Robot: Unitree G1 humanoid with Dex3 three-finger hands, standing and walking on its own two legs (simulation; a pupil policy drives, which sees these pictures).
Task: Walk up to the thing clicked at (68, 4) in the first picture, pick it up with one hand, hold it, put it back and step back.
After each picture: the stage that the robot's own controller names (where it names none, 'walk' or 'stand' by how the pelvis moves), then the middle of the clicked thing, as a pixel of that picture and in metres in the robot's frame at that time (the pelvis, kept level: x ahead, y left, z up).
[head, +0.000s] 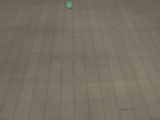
stand; (69, 6) +2.36 +0.24 -0.72
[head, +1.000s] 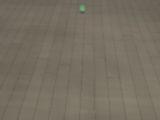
walk; (82, 9) +2.22 +0.18 -0.71
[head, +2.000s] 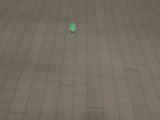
walk; (72, 29) +1.53 +0.21 -0.69
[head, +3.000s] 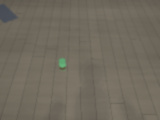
walk; (62, 64) +1.02 +0.20 -0.71
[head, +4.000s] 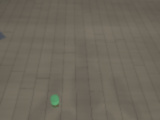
walk; (55, 101) +0.64 +0.19 -0.71
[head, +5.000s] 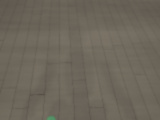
stand; out of the picture +0.45 +0.19 -0.71
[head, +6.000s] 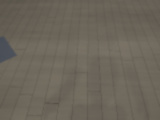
stand; out of the picture +0.42 +0.18 -0.72
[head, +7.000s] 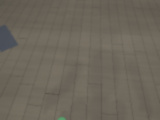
stand; out of the picture +0.44 +0.17 -0.71
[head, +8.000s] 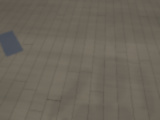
stand; out of the picture +0.43 +0.18 -0.72
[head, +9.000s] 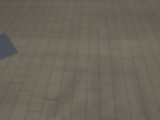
stand; out of the picture +0.45 +0.18 -0.73
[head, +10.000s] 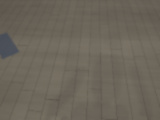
stand; out of the picture +0.44 +0.18 -0.73
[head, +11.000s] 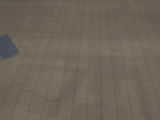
stand; out of the picture +0.44 +0.18 -0.73
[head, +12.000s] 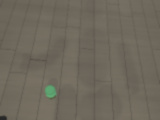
go down; (50, 92) +0.48 +0.18 -0.57
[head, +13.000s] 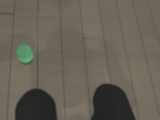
go down; (25, 55) +0.51 +0.23 -0.31
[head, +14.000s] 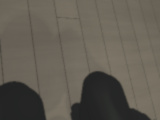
close in; out of the picture +0.50 +0.26 -0.25
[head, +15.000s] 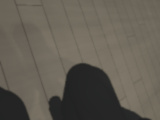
close; out of the picture +0.48 +0.29 -0.23
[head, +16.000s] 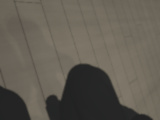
lift; out of the picture +0.47 +0.28 -0.24
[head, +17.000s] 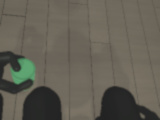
lift; (23, 75) +0.35 +0.22 -0.09
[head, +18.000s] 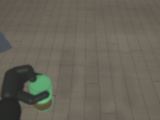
hold; (41, 93) +0.33 +0.15 +0.03
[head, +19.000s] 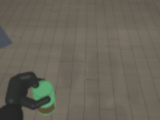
hold; (44, 98) +0.32 +0.15 -0.01
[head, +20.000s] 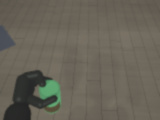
crouch; (50, 97) +0.32 +0.13 -0.01
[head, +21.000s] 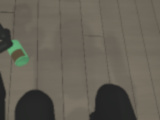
crouch; (17, 53) +0.53 +0.25 -0.34
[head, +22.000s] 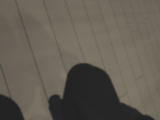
lower; out of the picture +0.48 +0.33 -0.26
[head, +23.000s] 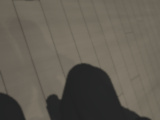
lower; out of the picture +0.48 +0.33 -0.26
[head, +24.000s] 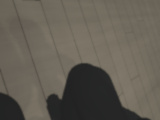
lower; out of the picture +0.48 +0.33 -0.26
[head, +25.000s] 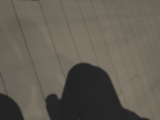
lower; out of the picture +0.47 +0.34 -0.26
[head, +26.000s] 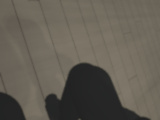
loosen; out of the picture +0.47 +0.34 -0.27
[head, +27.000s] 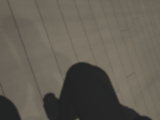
withdraw; out of the picture +0.47 +0.34 -0.26
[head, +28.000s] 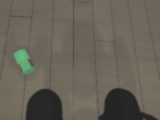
walk; (24, 62) +0.49 +0.30 -0.39
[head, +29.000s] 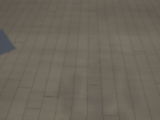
stand; out of the picture +0.41 +0.29 -0.68
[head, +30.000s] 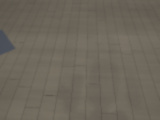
stand; out of the picture +0.41 +0.33 -0.69
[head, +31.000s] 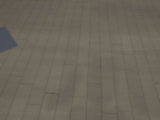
stand; out of the picture +0.40 +0.34 -0.71
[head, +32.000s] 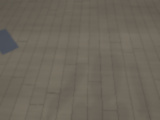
walk; out of the picture +0.40 +0.37 -0.74
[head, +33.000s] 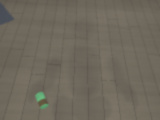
walk; (41, 100) +0.53 +0.29 -0.72
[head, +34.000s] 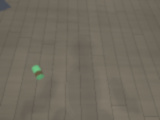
walk; (37, 72) +0.80 +0.37 -0.73
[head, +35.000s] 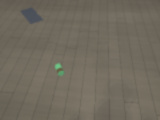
stand; (59, 69) +1.03 +0.32 -0.73
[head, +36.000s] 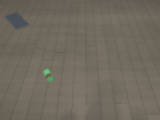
stand; (48, 75) +1.00 +0.37 -0.75
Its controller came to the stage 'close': yes
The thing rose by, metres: 0.69
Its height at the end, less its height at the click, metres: -0.02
